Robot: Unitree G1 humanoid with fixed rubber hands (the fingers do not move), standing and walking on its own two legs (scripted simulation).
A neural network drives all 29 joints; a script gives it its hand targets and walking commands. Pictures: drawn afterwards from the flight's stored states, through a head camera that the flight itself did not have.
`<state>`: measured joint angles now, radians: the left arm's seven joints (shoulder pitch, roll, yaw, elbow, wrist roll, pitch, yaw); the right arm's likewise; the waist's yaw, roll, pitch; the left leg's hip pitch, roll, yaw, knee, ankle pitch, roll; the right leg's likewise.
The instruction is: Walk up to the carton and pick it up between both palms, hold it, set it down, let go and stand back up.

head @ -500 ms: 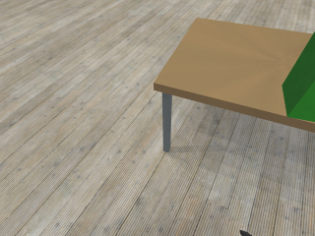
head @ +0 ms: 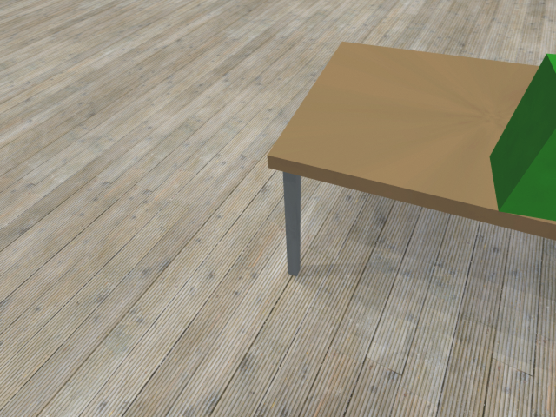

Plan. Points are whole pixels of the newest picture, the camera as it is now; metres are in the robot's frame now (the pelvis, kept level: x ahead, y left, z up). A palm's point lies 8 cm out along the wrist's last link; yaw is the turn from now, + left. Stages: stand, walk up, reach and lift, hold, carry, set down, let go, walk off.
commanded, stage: stand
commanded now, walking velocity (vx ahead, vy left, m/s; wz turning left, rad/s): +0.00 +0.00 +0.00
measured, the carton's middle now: out of the picture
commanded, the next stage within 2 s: walk up in 0.70 s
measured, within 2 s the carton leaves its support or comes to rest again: neither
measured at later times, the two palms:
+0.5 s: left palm out of the picture -0.02 +0.20 -0.14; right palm out of the picture -0.01 -0.21 -0.15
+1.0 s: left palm out of the picture -0.02 +0.21 -0.14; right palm out of the picture -0.02 -0.23 -0.14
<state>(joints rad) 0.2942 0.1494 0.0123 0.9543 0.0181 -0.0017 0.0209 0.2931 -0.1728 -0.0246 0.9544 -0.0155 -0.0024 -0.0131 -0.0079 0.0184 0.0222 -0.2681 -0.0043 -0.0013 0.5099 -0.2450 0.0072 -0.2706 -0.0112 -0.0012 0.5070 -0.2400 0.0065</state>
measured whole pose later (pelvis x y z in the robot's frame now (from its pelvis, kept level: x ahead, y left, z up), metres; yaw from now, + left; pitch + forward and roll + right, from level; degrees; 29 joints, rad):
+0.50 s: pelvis +0.01 +0.00 +0.00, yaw +0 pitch -1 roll +0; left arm 0.31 0.10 0.01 1.13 0.01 0.00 0.04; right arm 0.30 -0.12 0.00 1.12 -0.01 -0.01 -0.03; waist 0.00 0.02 0.04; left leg -0.20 0.00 0.00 0.45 -0.22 0.00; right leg -0.21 -0.01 0.00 0.46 -0.22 0.00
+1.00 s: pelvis -0.01 -0.01 +0.00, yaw -4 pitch -1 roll +0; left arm 0.35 0.12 0.07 1.04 0.06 0.04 0.00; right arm 0.31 -0.14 -0.04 1.06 -0.07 -0.02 -0.06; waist 0.02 0.01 0.05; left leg -0.21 0.04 0.05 0.47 -0.24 0.01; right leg -0.35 0.01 -0.01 0.72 -0.37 -0.01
